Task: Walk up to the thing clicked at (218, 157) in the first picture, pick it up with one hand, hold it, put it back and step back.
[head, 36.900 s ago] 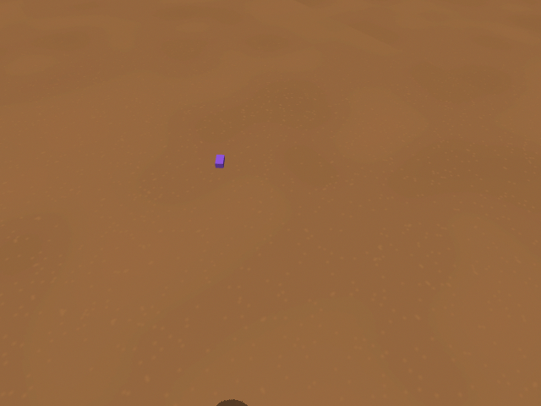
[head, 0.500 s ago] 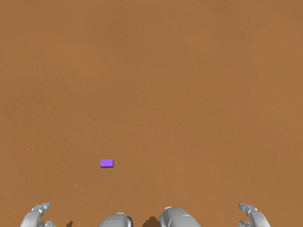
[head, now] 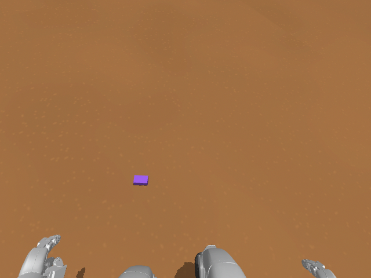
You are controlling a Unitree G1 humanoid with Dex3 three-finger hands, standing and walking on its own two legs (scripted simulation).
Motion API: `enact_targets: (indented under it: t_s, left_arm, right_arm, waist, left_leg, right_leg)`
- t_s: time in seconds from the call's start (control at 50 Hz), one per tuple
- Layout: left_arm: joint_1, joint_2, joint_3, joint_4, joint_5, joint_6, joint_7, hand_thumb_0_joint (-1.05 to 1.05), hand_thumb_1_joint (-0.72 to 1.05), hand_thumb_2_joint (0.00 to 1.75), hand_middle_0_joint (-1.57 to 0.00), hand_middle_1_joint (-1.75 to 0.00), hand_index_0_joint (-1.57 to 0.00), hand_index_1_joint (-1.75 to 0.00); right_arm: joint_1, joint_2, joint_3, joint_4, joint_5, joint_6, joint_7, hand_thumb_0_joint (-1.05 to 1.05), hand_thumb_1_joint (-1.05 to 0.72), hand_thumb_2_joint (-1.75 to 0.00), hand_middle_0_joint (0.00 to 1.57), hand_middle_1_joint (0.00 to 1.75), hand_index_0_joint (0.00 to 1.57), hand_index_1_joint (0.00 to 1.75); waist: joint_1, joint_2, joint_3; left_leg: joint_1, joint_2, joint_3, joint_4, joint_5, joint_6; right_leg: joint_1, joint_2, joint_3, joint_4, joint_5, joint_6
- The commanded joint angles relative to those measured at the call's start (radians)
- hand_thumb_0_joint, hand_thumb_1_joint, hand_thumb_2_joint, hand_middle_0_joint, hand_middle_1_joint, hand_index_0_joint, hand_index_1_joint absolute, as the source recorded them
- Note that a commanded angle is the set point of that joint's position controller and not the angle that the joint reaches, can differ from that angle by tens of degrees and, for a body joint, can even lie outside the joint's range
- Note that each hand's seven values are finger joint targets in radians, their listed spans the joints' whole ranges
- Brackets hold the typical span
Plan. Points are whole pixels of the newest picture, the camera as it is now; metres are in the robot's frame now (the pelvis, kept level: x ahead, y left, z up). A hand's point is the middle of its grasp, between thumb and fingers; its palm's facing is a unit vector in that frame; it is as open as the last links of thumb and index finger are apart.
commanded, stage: step back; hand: left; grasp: from above
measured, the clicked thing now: (141, 180) +0.59 +0.19 -0.74
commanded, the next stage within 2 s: none
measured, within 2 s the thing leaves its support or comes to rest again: neither
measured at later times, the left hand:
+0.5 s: hand out of the picture -0.08 +0.23 -0.13, palm faces -0.07 -0.91 -0.41, open 7.4 cm
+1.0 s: hand out of the picture -0.21 +0.21 -0.14, palm faces +0.01 -0.94 -0.33, open 7.4 cm
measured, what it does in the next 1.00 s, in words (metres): walks backwards: right foot, then left foot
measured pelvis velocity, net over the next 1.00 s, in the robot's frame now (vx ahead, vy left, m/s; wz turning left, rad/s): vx -0.33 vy -0.05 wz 0.01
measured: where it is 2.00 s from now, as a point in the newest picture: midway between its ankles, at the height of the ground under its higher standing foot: outside the picture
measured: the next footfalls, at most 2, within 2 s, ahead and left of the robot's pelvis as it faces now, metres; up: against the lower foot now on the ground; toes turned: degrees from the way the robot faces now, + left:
right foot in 0.40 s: -0.14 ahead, -0.15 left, +0.00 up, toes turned -3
left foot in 0.80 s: -0.26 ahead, +0.08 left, +0.00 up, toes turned +0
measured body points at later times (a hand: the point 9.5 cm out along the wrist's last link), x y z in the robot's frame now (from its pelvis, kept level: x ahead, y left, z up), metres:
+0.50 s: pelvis -0.16 -0.04 +0.00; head -0.12 -0.06 +0.45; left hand -0.08 +0.28 -0.10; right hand -0.06 -0.36 -0.12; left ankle -0.06 +0.11 -0.68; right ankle -0.18 -0.15 -0.72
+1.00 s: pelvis -0.33 -0.05 +0.01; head -0.28 -0.02 +0.46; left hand -0.21 +0.26 -0.12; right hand -0.24 -0.36 -0.09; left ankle -0.30 +0.07 -0.72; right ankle -0.36 -0.20 -0.62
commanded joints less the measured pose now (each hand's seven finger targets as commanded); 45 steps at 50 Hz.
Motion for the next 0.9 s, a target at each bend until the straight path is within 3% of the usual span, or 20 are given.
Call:
enact_targets:
  t_s: [0.0,0.06,0.16,0.24,0.3,0.36,0.38,0.4,0.42,0.44,0.5,0.52,0.58,0.7,0.76,0.78,0.8,0.82,0.84,0.88]
  left_arm:
    - [-0.034,0.201,0.067,-0.075,0.006,-0.006,0.023,0.00,0.90,0.90,-0.20,-0.30,-0.20,-0.30]
    - [0.104,0.172,0.065,-0.025,-0.018,-0.003,0.008,0.00,0.90,0.90,-0.20,-0.30,-0.20,-0.30]
    - [0.102,0.162,0.067,-0.038,-0.001,-0.008,0.006,0.00,0.90,0.90,-0.20,-0.30,-0.20,-0.30]
    - [0.105,0.158,0.062,-0.042,-0.003,-0.012,0.001,0.00,0.90,0.90,-0.20,-0.30,-0.20,-0.30]
    - [0.152,0.161,0.065,-0.014,0.000,-0.013,-0.008,0.00,0.90,0.90,-0.20,-0.30,-0.20,-0.30]
    - [0.304,0.159,0.075,0.060,0.004,-0.016,-0.022,0.00,0.90,0.90,-0.20,-0.30,-0.20,-0.30]
    - [0.304,0.186,0.082,0.067,0.018,-0.020,-0.023,0.00,0.90,0.90,-0.20,-0.30,-0.20,-0.30]
    - [0.291,0.261,0.101,0.043,0.033,-0.023,-0.024,0.00,0.90,0.90,-0.20,-0.30,-0.20,-0.30]
    - [0.173,0.355,0.116,-0.016,0.030,-0.018,-0.025,0.00,0.90,0.90,-0.20,-0.30,-0.20,-0.30]
    - [0.086,0.377,0.116,-0.056,0.029,-0.022,-0.017,0.00,0.90,0.90,-0.20,-0.30,-0.20,-0.30]
    - [-0.061,0.215,0.078,-0.079,0.026,-0.033,-0.006,0.00,0.90,0.90,-0.20,-0.30,-0.20,-0.30]
    - [-0.061,0.202,0.080,-0.082,0.026,-0.031,-0.004,0.00,0.90,0.90,-0.20,-0.30,-0.20,-0.30]
    - [0.061,0.190,0.075,-0.087,0.033,-0.032,0.005,0.00,0.90,0.90,-0.20,-0.30,-0.20,-0.30]
    - [0.093,0.193,0.069,-0.102,0.021,-0.014,0.021,0.00,0.90,0.90,-0.20,-0.30,-0.20,-0.30]
    - [0.033,0.192,0.057,-0.120,0.003,0.005,0.008,0.00,0.90,0.90,-0.20,-0.30,-0.20,-0.30]
    - [0.043,0.155,0.047,-0.127,0.001,0.009,0.003,0.00,0.90,0.90,-0.20,-0.30,-0.20,-0.30]
    - [0.040,0.125,0.043,-0.133,-0.007,0.008,0.002,0.00,0.90,0.90,-0.20,-0.30,-0.20,-0.30]
    - [-0.025,0.183,0.067,-0.138,0.005,0.010,0.016,0.00,0.90,0.90,-0.20,-0.30,-0.20,-0.30]
    - [-0.030,0.216,0.074,-0.120,0.011,0.012,0.015,0.00,0.90,0.90,-0.20,-0.30,-0.20,-0.30]
    - [0.014,0.177,0.078,-0.086,-0.007,0.018,0.004,0.00,0.90,0.90,-0.20,-0.30,-0.20,-0.30]
  right_arm:
    - [-0.011,-0.374,-0.096,-0.101,-0.007,-0.032,-0.013,0.00,-0.90,-0.90,0.20,0.30,0.20,0.30]
    - [-0.120,-0.259,-0.057,-0.130,-0.006,-0.037,-0.018,0.00,-0.90,-0.90,0.20,0.30,0.20,0.30]
    - [0.010,-0.238,-0.067,-0.120,0.010,-0.037,-0.026,0.00,-0.90,-0.90,0.20,0.30,0.20,0.30]
    - [0.025,-0.263,-0.074,-0.139,0.007,-0.031,-0.027,0.00,-0.90,-0.90,0.20,0.30,0.20,0.30]
    - [-0.013,-0.287,-0.080,-0.160,-0.002,-0.017,-0.021,0.00,-0.90,-0.90,0.20,0.30,0.20,0.30]
    - [-0.079,-0.307,-0.084,-0.178,0.007,0.000,-0.017,0.00,-0.90,-0.90,0.20,0.30,0.20,0.30]
    - [-0.072,-0.274,-0.076,-0.176,0.016,0.005,-0.017,0.00,-0.90,-0.90,0.20,0.30,0.20,0.30]
    - [-0.070,-0.212,-0.060,-0.194,0.027,0.006,-0.019,0.00,-0.90,-0.90,0.20,0.30,0.20,0.30]
    - [-0.093,-0.200,-0.065,-0.200,0.028,0.006,-0.037,0.00,-0.90,-0.90,0.20,0.30,0.20,0.30]
    - [-0.083,-0.251,-0.083,-0.183,0.021,0.006,-0.045,0.00,-0.90,-0.90,0.20,0.30,0.20,0.30]
    - [0.040,-0.228,-0.065,-0.105,0.032,-0.002,-0.027,0.00,-0.90,-0.90,0.20,0.30,0.20,0.30]
    - [0.062,-0.205,-0.055,-0.102,0.030,-0.006,-0.031,0.00,-0.90,-0.90,0.20,0.30,0.20,0.30]
    - [0.047,-0.200,-0.043,-0.118,0.026,-0.020,-0.035,0.00,-0.90,-0.90,0.20,0.30,0.20,0.30]
    - [0.082,-0.181,-0.045,-0.112,0.010,-0.029,-0.030,0.00,-0.90,-0.90,0.20,0.30,0.20,0.30]
    - [0.188,-0.190,-0.059,-0.067,0.005,-0.033,-0.027,0.00,-0.90,-0.90,0.20,0.30,0.20,0.30]
    - [0.172,-0.244,-0.074,-0.073,-0.009,-0.035,-0.028,0.00,-0.90,-0.90,0.20,0.30,0.20,0.30]
    - [0.112,-0.343,-0.091,-0.092,-0.013,-0.030,-0.024,0.00,-0.90,-0.90,0.20,0.30,0.20,0.30]
    - [0.073,-0.415,-0.104,-0.119,-0.009,-0.027,-0.023,0.00,-0.90,-0.90,0.20,0.30,0.20,0.30]
    - [0.004,-0.390,-0.103,-0.129,-0.010,-0.038,-0.034,0.00,-0.90,-0.90,0.20,0.30,0.20,0.30]
    - [-0.039,-0.288,-0.065,-0.140,-0.021,-0.041,-0.037,0.00,-0.90,-0.90,0.20,0.30,0.20,0.30]
  waist:
    - [-0.072,0.303,-0.166]
    - [0.028,0.218,-0.169]
    - [-0.046,0.221,-0.233]
    - [-0.071,0.273,-0.271]
    - [-0.051,0.300,-0.295]
    - [0.023,0.287,-0.319]
    - [0.021,0.211,-0.289]
    - [0.028,-0.046,-0.236]
    - [0.046,-0.188,-0.173]
    - [0.036,-0.202,-0.104]
    - [-0.065,-0.064,-0.105]
    - [-0.068,-0.076,-0.136]
    - [0.006,-0.092,-0.190]
    - [0.025,-0.148,-0.278]
    - [-0.031,-0.055,-0.314]
    - [-0.020,0.082,-0.317]
    - [-0.006,0.295,-0.271]
    - [-0.065,0.316,-0.228]
    - [-0.043,0.285,-0.172]
    - [0.001,0.168,-0.186]
  left_leg:
    - [-0.174,0.497,-0.539,-0.343,0.346,0.294]
    - [-0.043,0.282,-0.195,-0.254,0.473,0.156]
    - [0.193,0.297,-0.213,-0.181,0.546,0.210]
    - [0.218,0.339,-0.217,-0.162,0.569,0.247]
    - [0.115,0.325,-0.196,-0.155,0.451,0.220]
    - [-0.075,0.284,-0.155,-0.120,0.249,0.151]
    - [-0.185,0.226,-0.132,-0.056,0.126,0.094]
    - [-0.369,0.069,-0.076,0.141,-0.098,0.027]
    - [-0.347,-0.044,-0.072,0.377,-0.257,-0.022]
    - [-0.262,0.006,-0.131,0.534,-0.257,-0.025]
    - [-0.242,-0.065,-0.150,0.608,-0.099,-0.017]
    - [-0.272,-0.076,-0.138,0.615,-0.088,-0.022]
    - [-0.304,-0.054,-0.094,0.496,-0.129,-0.042]
    - [-0.201,0.040,-0.013,0.051,-0.153,-0.024]
    - [-0.002,0.047,0.014,-0.240,0.181,0.010]
    - [0.083,0.186,-0.189,-0.255,0.257,0.058]
    - [0.104,0.387,-0.438,-0.281,0.406,0.162]
    - [-0.118,0.516,-0.531,-0.296,0.393,0.308]
    - [-0.216,0.535,-0.538,-0.303,0.407,0.328]
    - [-0.131,0.347,-0.262,-0.222,0.558,0.228]
  right_leg:
    - [0.001,0.118,0.132,0.506,-0.347,-0.018]
    - [-0.087,0.171,0.157,0.593,-0.186,-0.029]
    - [-0.138,0.147,0.121,0.474,-0.194,0.040]
    - [-0.058,0.091,0.060,0.273,-0.250,0.048]
    - [0.084,0.054,-0.013,0.068,-0.222,0.021]
    - [0.300,0.049,-0.071,-0.219,-0.017,-0.031]
    - [0.328,0.030,-0.005,-0.252,-0.011,-0.053]
    - [0.301,-0.151,0.307,-0.348,-0.094,-0.108]
    - [0.051,-0.328,0.454,-0.438,-0.118,-0.251]
    - [-0.146,-0.401,0.553,-0.502,-0.177,-0.315]
    - [-0.038,-0.168,0.152,-0.355,0.134,-0.186]
    - [0.030,-0.132,0.094,-0.318,0.203,-0.156]
    - [0.224,-0.153,0.112,-0.261,0.337,-0.186]
    - [0.405,-0.210,0.145,-0.155,0.529,-0.208]
    - [0.268,-0.166,0.098,-0.063,0.363,-0.127]
    - [0.099,-0.095,0.056,0.025,0.176,-0.075]
    - [-0.102,0.086,-0.062,0.202,-0.207,-0.028]
    - [-0.037,0.086,0.045,0.405,-0.387,-0.008]
    - [0.003,0.064,0.114,0.547,-0.356,-0.010]
    - [-0.037,0.134,0.149,0.615,-0.252,-0.017]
